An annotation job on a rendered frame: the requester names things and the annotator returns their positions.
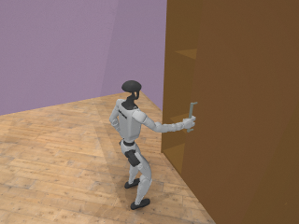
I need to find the right robot upper arm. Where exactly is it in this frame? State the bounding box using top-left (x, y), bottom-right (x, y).
top-left (132, 110), bottom-right (163, 133)

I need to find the handle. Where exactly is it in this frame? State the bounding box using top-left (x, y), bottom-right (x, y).
top-left (187, 102), bottom-right (198, 133)
top-left (278, 172), bottom-right (299, 210)

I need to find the wardrobe door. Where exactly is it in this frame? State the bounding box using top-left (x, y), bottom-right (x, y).
top-left (180, 0), bottom-right (299, 224)
top-left (240, 101), bottom-right (299, 224)

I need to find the robot torso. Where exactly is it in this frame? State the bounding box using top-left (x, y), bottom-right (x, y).
top-left (119, 100), bottom-right (142, 159)

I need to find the left robot upper arm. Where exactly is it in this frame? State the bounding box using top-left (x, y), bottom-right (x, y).
top-left (109, 99), bottom-right (125, 125)

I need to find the left robot shin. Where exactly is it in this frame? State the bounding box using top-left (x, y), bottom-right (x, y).
top-left (128, 164), bottom-right (139, 185)

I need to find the robot right hand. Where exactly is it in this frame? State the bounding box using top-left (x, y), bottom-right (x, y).
top-left (182, 116), bottom-right (196, 129)

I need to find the left robot forearm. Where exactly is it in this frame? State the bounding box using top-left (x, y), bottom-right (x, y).
top-left (111, 122), bottom-right (121, 134)

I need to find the right robot forearm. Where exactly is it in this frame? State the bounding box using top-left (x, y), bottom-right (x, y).
top-left (156, 122), bottom-right (184, 133)

